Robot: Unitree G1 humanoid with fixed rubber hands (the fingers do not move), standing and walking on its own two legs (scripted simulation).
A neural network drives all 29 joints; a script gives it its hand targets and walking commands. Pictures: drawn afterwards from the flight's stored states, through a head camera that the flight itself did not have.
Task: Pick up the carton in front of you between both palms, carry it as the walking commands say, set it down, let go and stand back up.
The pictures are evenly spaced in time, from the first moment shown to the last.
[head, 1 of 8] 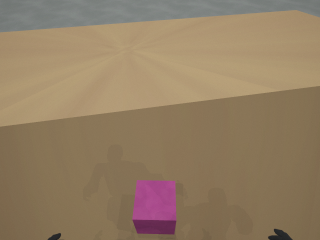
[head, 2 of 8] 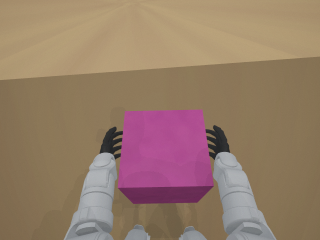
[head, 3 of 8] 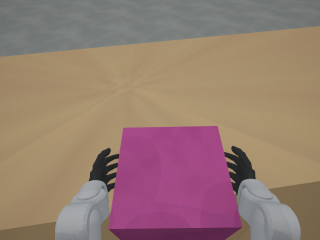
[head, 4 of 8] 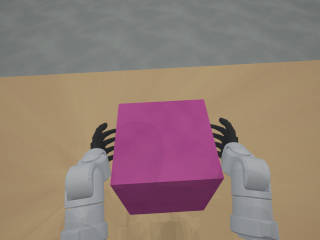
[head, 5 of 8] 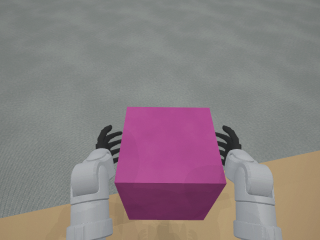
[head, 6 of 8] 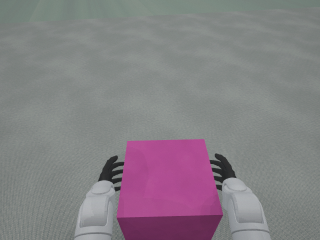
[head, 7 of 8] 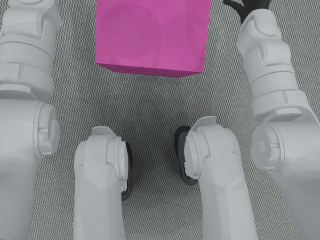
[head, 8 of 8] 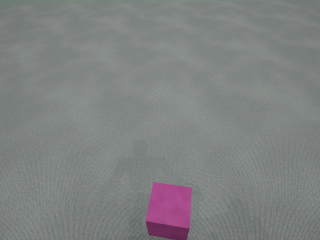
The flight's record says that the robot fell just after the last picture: no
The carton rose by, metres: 0.68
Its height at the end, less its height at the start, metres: -0.30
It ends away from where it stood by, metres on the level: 5.83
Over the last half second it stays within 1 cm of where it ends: yes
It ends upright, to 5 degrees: yes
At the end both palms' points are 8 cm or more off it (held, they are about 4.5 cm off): yes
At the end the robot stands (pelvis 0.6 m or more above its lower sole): yes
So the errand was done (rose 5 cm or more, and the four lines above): yes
